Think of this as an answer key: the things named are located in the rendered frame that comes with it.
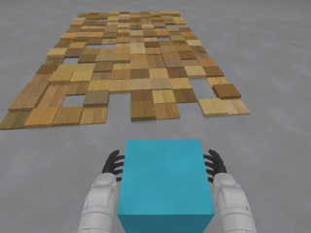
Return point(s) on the robot left hand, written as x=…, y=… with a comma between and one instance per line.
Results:
x=110, y=164

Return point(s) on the robot right forearm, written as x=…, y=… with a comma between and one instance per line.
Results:
x=234, y=210

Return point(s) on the carton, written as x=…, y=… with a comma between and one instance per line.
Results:
x=164, y=187

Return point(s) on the robot right hand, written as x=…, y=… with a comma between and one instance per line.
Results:
x=217, y=165

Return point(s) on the robot left forearm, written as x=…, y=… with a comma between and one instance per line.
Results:
x=99, y=207

